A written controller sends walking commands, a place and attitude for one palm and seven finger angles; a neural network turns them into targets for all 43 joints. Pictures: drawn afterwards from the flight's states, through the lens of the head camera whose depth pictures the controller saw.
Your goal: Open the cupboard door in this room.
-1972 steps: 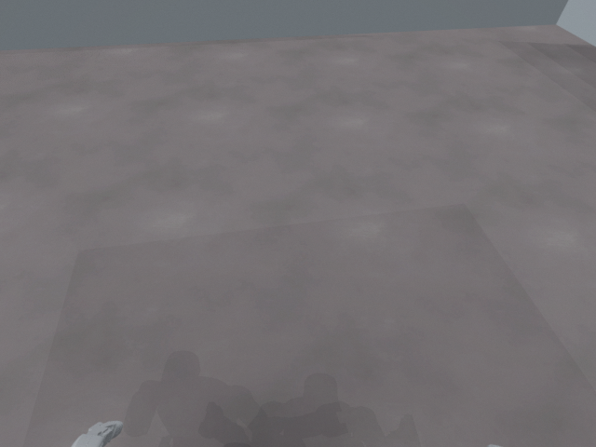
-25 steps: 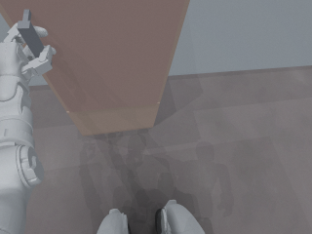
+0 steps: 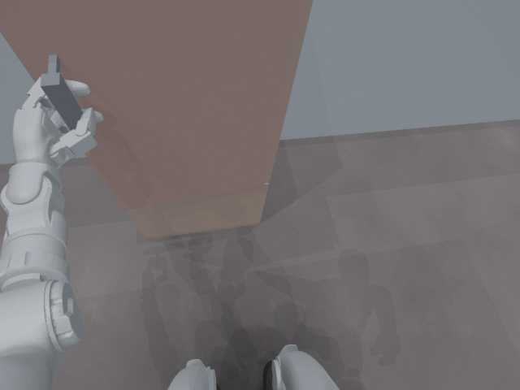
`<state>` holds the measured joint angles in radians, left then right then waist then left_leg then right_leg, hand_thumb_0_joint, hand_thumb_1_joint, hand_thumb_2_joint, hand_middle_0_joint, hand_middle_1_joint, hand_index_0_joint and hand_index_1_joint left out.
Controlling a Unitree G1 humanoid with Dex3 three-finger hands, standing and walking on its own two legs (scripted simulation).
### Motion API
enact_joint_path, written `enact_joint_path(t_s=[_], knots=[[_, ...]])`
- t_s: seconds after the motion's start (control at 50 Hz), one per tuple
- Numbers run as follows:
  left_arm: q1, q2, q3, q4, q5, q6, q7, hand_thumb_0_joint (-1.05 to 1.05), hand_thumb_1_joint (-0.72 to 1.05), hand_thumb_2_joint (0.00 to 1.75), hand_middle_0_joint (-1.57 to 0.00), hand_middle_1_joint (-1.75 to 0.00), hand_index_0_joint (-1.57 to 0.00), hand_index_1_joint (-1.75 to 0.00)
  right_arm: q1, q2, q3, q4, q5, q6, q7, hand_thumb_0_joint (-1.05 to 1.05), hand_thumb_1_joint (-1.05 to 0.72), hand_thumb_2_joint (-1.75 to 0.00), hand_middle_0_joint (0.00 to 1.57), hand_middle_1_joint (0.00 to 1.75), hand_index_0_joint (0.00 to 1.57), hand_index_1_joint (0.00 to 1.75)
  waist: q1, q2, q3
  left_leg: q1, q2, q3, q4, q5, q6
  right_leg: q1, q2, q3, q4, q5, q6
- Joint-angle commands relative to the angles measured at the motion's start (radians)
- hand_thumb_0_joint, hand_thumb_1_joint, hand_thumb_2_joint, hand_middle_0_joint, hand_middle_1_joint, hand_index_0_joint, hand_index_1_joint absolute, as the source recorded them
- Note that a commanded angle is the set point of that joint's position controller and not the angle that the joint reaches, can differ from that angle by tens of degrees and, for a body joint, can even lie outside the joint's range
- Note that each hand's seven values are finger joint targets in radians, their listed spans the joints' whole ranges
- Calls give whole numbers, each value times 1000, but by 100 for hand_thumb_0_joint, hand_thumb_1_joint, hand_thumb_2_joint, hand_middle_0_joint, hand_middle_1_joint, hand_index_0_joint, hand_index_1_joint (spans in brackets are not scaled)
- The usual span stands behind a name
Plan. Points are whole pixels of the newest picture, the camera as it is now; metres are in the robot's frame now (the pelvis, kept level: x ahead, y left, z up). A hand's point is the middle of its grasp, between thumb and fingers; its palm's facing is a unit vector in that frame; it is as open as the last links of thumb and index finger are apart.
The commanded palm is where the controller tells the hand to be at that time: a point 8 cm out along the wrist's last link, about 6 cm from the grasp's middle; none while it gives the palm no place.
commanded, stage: pull the door open along its arc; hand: left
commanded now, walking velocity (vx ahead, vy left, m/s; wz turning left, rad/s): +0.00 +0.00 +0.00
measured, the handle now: (71, 101) +0.54 +0.25 +0.07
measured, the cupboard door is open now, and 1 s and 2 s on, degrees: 4 48 48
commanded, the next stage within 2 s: open thumb and fingers to let go in 0.66 s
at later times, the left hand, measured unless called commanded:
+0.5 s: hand (156, 223) +0.34 +0.12 +0.07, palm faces +0.43 -0.90 +0.07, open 6.2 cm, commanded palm +0.26 +0.17 +0.06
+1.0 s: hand (213, 255) +0.29 +0.05 +0.07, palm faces +0.50 -0.86 -0.03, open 7.1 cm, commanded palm +0.24 +0.09 +0.06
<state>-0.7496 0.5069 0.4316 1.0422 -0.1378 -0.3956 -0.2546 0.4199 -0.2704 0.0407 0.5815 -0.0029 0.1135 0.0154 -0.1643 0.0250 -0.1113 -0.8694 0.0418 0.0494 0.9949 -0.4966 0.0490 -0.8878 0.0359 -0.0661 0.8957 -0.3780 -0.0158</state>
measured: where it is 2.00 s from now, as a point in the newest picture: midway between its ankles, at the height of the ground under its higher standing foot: outside the picture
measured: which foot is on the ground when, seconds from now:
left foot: down 0.00-1.00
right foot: down 0.00-1.00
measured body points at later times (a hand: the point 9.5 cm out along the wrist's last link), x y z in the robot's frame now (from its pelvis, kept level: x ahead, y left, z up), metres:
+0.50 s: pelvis +0.00 -0.02 +0.01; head +0.05 -0.02 +0.46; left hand +0.31 +0.16 +0.07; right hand +0.17 -0.23 -0.09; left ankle -0.02 +0.08 -0.68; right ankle +0.02 -0.12 -0.68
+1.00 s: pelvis +0.00 -0.07 +0.01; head +0.03 -0.09 +0.46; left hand +0.26 +0.09 +0.07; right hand +0.19 -0.27 -0.10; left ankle -0.02 +0.08 -0.68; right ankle +0.02 -0.12 -0.68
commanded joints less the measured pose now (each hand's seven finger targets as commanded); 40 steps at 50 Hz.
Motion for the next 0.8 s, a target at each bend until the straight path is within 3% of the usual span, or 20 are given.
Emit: enact_joint_path(t_s=[0.0, 0.08, 0.12, 0.14, 0.16, 0.18, 0.2, 0.22, 0.24, 0.26, 0.32, 0.34, 0.44, 0.52, 0.54, 0.6, 0.64, 0.72, 0.74, 0.78], knots=[[-96, 202, 8, -306, -49, -58, -14, 0, 90, 90, -40, -135, -40, -135, 105, -167, -79, -104, 14, -23, -3, 0, -90, -90, 20, 30, 20, 30, 85, 78, -477, 288, -14, -70, -129, 601, -24, 374, 21, 27, -61, 450, -2], [84, 103, -36, -421, -80, -48, 0, 0, 90, 90, -40, -135, -40, -135, 57, -150, -84, -133, 26, -35, 3, 0, -90, -90, 20, 30, 20, 30, 107, 64, -408, 269, -18, -52, -160, 580, -24, 403, 14, 26, -74, 456, -2], [150, 55, -61, -510, -90, -50, 16, 0, 90, 90, -40, -135, -40, -135, 35, -142, -89, -143, 28, -47, 8, 0, -90, -90, 20, 30, 20, 30, 117, 59, -409, 289, -19, -48, -168, 582, -25, 418, 14, 25, -77, 460, -2], [198, 30, 21, -592, -132, -47, 117, 0, 90, 90, -40, -135, -40, -135, 9, -120, -91, -159, 24, -62, 13, 0, -90, -90, 20, 30, 20, 30, 178, 76, -416, 280, -23, -48, -172, 608, -35, 424, 14, 16, -78, 456, -6], [261, -80, -59, -599, -122, -35, 179, 0, 90, 90, -40, -135, -40, -135, -6, -110, -87, -155, 23, -76, 20, 0, -90, -90, 20, 30, 20, 30, 155, 72, -374, 295, -19, -46, -180, 609, -45, 392, 12, 6, -80, 437, -2], [272, -144, -85, -642, -123, -34, 232, 0, 90, 90, -40, -135, -40, -135, -18, -106, -88, -148, 22, -86, 26, 0, -90, -90, 20, 30, 20, 30, 153, 72, -351, 307, -14, -52, -183, 617, -57, 361, 9, -4, -79, 415, -1], [310, -166, -100, -674, -109, -33, 273, 0, 90, 90, -40, -135, -40, -135, -22, -108, -93, -144, 16, -95, 33, 0, -90, -90, 20, 30, 20, 30, 151, 46, -347, 313, -13, -54, -183, 605, -62, 358, 11, -8, -76, 400, -1], [357, -182, -91, -727, -100, -33, 331, 0, 90, 90, -40, -135, -40, -135, -40, -103, -94, -151, 11, -99, 37, 0, -90, -90, 20, 30, 20, 30, 169, 40, -355, 305, -16, -50, -184, 594, -62, 376, 8, -6, -71, 397, -3], [393, -206, -115, -749, -76, -35, 383, 0, 90, 90, -40, -135, -40, -135, -51, -102, -91, -152, 5, -103, 40, 0, -90, -90, 20, 30, 20, 30, 166, -11, -341, 293, -17, -55, -187, 564, -59, 388, 8, -9, -69, 387, -6], [398, -256, -154, -777, -51, -34, 430, 0, 90, 90, -40, -135, -40, -135, -70, -95, -90, -156, -1, -107, 43, 0, -90, -90, 20, 30, 20, 30, 162, 3, -336, 290, -20, -51, -188, 539, -59, 384, 1, -6, -65, 377, -5], [428, -340, -229, -822, 34, -26, 568, 0, 90, 90, -40, -135, -40, -135, -115, -81, -86, -157, -19, -112, 50, 0, -90, -90, 20, 30, 20, 30, 162, -45, -293, 263, -27, -52, -194, 433, -54, 386, -9, -4, -63, 324, -9], [432, -340, -236, -856, 63, -27, 611, 0, 90, 90, -40, -135, -40, -135, -127, -79, -88, -162, -25, -115, 49, 0, -90, -90, 20, 30, 20, 30, 168, -65, -305, 259, -29, -56, -193, 419, -51, 400, -12, 2, -64, 314, -11], [532, -459, -343, -936, 164, 15, 782, 0, 90, 90, -40, -135, -40, -135, -203, -46, -78, -174, -44, -112, 41, 0, -90, -90, 20, 30, 20, 30, 184, -81, -289, 251, -41, -54, -205, 324, -44, 427, -25, 13, -89, 242, -15], [672, -537, -460, -1051, 211, 54, 812, 0, 90, 90, -40, -135, -40, -135, -233, -23, -75, -193, -49, -100, 35, 0, -90, -90, 20, 30, 20, 30, 188, -61, -300, 281, -48, -37, -209, 333, -42, 489, -36, 30, -111, 296, -18], [738, -536, -470, -1065, 221, 64, 812, 0, 90, 90, -40, -135, -40, -135, -232, -20, -74, -196, -51, -96, 31, 0, -90, -90, 20, 30, 20, 30, 189, -91, -291, 281, -46, -41, -212, 339, -42, 505, -34, 32, -117, 310, -21], [858, -605, -553, -1173, 219, 89, 807, 0, 90, 90, -40, -135, -40, -135, -274, 1, -64, -217, -50, -98, 25, 0, -90, -90, 20, 30, 20, 30, 186, -77, -253, 298, -49, -34, -215, 336, -42, 526, -41, 37, -135, 342, -19], [810, -613, -569, -1162, 221, 104, 821, 0, 90, 90, -40, -135, -40, -135, -283, 2, -57, -213, -56, -104, 13, 0, -90, -90, 20, 30, 20, 30, 163, -116, -196, 272, -53, -48, -206, 288, -41, 502, -49, 49, -160, 301, -12], [688, -655, -612, -1105, 274, 110, 866, 0, 90, 90, -40, -135, -40, -135, -317, 18, -47, -187, -73, -126, -2, 0, -90, -90, 20, 30, 20, 30, 149, -82, -154, 247, -63, -58, -171, 216, -41, 412, -65, 80, -175, 174, -8], [596, -705, -662, -1077, 280, 117, 874, 0, 90, 90, -40, -135, -40, -135, -321, 19, -44, -171, -70, -134, -2, 0, -90, -90, 20, 30, 20, 30, 111, -110, -117, 249, -60, -65, -160, 185, -38, 367, -68, 86, -200, 108, -2], [589, -648, -593, -1049, 266, 112, 884, 0, 76, 84, -39, -134, -39, -134, -325, 17, -51, -156, -72, -143, -11, 0, -90, -90, 20, 30, 20, 30, 137, -123, -171, 227, -67, -66, -150, 165, -42, 404, -85, 123, -211, 89, 8]])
